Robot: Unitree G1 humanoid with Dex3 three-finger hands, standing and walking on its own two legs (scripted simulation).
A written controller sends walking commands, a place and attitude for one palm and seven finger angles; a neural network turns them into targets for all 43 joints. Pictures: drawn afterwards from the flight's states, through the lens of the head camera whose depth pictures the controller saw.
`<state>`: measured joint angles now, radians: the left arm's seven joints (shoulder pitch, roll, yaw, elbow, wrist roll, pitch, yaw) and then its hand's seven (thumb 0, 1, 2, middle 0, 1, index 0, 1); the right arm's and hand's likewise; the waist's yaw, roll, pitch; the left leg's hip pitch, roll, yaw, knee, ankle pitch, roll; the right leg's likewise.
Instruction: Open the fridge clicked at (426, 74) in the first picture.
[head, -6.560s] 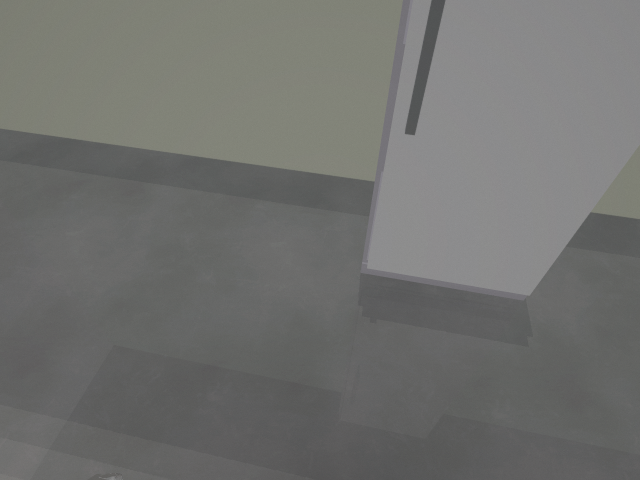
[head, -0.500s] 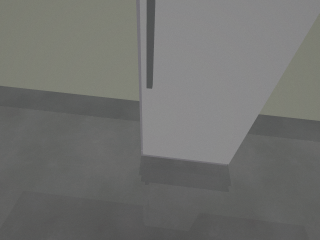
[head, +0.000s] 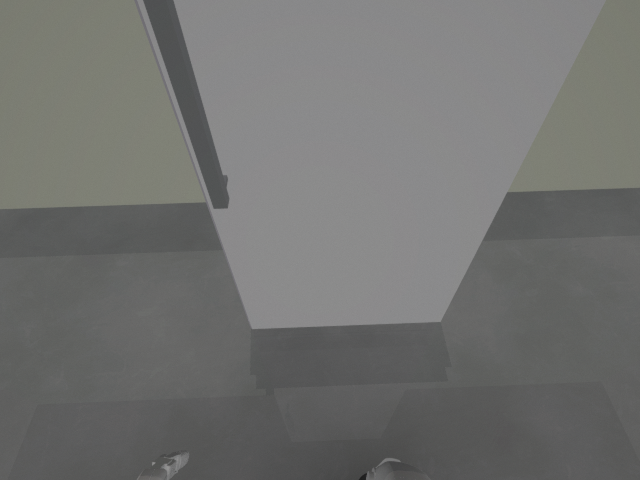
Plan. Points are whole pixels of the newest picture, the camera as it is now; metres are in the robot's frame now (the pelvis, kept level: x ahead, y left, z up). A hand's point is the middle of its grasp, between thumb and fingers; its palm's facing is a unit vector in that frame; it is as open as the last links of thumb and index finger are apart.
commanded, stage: take the last steps up to it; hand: left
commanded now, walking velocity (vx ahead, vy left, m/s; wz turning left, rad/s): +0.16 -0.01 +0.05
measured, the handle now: (195, 100) +0.58 +0.19 +0.16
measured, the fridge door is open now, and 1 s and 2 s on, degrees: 0 0 0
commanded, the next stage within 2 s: come to a stop and stand still in 0.02 s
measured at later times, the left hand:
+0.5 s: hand out of the picture +0.10 +0.20 -0.16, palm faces +0.07 -0.98 -0.19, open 7.3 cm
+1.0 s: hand out of the picture +0.07 +0.17 -0.16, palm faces +0.01 -0.98 -0.21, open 7.4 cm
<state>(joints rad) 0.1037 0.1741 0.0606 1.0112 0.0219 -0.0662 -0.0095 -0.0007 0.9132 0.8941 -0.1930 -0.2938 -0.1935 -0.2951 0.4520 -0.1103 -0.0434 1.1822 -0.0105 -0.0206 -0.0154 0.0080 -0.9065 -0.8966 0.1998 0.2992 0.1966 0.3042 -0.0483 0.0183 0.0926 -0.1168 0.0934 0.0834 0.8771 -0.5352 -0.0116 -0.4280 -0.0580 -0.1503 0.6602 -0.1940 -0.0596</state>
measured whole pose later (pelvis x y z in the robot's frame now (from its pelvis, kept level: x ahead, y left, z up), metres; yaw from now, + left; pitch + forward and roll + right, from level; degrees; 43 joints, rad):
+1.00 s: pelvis +0.03 -0.01 +0.01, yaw +0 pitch -2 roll +0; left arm 0.31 0.17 0.02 0.97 0.03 0.02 0.02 0.00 0.91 0.89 -0.20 -0.29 -0.20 -0.30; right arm 0.41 -0.20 -0.03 1.00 -0.03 0.03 0.00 0.01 -0.91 -0.90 0.20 0.30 0.19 0.30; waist -0.03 0.00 -0.03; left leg -0.35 0.00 0.10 0.60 -0.22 0.07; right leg -0.35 -0.02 -0.07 0.86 -0.48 -0.04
